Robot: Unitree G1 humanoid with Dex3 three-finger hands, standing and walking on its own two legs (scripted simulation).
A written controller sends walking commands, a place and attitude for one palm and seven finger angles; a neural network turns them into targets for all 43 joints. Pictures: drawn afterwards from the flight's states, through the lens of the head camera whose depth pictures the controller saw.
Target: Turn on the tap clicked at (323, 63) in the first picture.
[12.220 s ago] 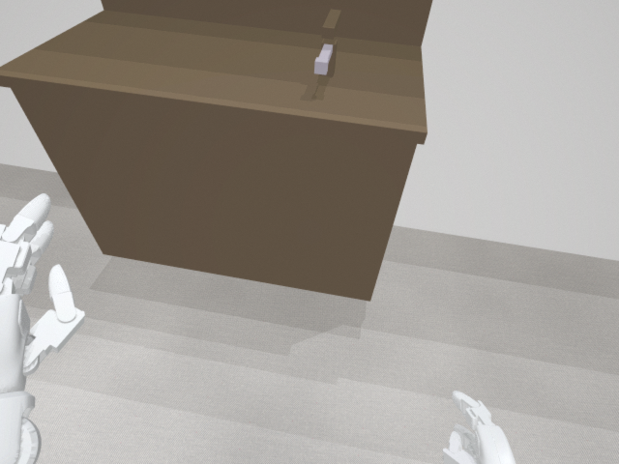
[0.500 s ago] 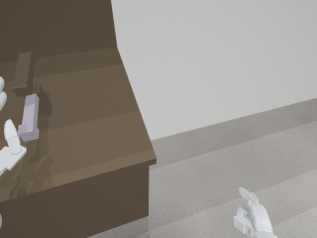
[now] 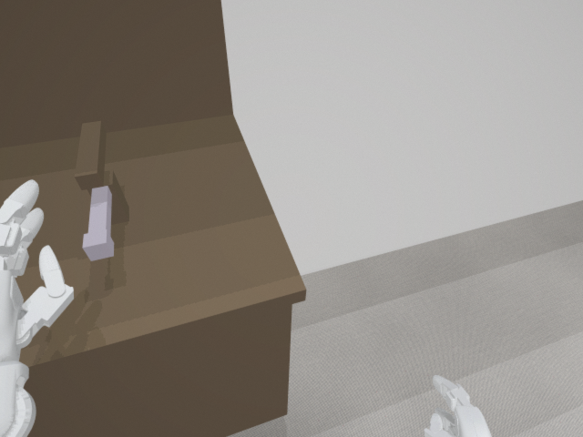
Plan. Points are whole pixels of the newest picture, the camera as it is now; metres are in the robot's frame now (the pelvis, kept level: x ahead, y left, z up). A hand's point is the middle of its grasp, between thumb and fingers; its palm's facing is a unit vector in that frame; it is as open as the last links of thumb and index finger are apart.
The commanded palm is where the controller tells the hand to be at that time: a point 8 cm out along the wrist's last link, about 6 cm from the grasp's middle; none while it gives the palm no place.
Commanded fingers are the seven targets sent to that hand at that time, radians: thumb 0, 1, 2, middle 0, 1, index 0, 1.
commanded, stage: come to a stop and stand still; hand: left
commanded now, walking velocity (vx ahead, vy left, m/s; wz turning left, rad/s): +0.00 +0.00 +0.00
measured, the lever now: (98, 245) +0.31 +0.29 +0.11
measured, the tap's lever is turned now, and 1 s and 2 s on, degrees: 0 0 0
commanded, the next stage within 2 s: look again from close up in 0.24 s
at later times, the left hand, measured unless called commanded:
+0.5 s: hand (50, 242) +0.26 +0.29 +0.18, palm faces +0.48 -0.78 -0.40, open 7.4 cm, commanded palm +0.17 +0.29 +0.17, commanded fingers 0.00 0.90 0.90 -0.20 -0.30 -0.20 -0.30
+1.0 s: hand (100, 254) +0.27 +0.26 +0.15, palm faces +0.29 -0.87 -0.40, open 7.4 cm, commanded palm +0.20 +0.30 +0.17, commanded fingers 0.00 0.90 0.90 -0.20 -0.30 -0.20 -0.30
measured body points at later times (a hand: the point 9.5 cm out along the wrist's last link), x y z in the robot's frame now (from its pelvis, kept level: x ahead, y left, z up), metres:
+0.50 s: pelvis +0.01 +0.01 +0.00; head +0.04 +0.01 +0.45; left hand +0.23 +0.33 +0.20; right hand +0.18 -0.21 -0.09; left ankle +0.03 +0.09 -0.74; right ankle +0.02 -0.09 -0.74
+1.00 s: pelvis +0.03 +0.02 -0.01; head +0.09 +0.05 +0.44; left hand +0.25 +0.30 +0.17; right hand +0.24 -0.19 -0.07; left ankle +0.04 +0.09 -0.74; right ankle +0.02 -0.09 -0.74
